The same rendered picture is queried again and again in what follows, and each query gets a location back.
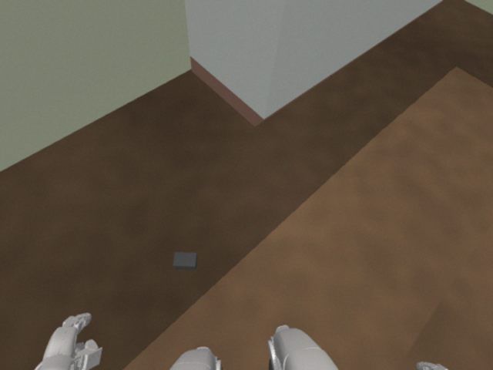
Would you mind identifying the left robot arm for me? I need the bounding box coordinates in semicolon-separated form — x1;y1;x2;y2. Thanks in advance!
35;355;75;370

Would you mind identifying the left robot hand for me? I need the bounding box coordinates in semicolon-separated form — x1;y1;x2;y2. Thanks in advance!
42;313;102;370

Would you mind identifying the small box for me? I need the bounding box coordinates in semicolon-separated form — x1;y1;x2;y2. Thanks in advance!
173;252;197;271

